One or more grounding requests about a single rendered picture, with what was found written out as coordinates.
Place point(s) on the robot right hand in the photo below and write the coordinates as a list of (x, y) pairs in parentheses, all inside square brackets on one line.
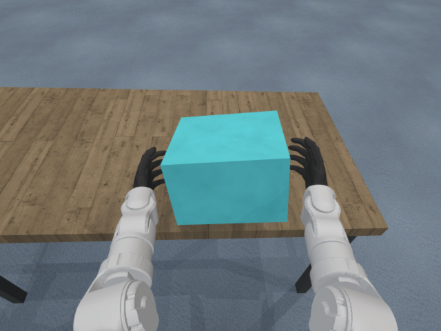
[(314, 172)]

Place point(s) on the table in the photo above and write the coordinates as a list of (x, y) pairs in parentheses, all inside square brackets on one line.
[(69, 156)]

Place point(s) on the robot right upper arm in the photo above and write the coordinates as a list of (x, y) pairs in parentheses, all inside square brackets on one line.
[(337, 308)]

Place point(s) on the carton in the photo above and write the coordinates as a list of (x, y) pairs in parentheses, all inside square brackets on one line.
[(228, 168)]

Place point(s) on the left robot forearm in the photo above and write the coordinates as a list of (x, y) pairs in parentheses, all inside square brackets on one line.
[(132, 247)]

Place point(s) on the robot left upper arm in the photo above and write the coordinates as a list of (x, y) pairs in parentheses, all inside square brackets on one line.
[(126, 306)]

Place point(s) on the robot left hand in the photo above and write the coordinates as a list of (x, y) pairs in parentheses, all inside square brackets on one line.
[(145, 174)]

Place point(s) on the right robot forearm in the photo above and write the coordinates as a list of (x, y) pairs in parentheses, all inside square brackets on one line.
[(328, 248)]

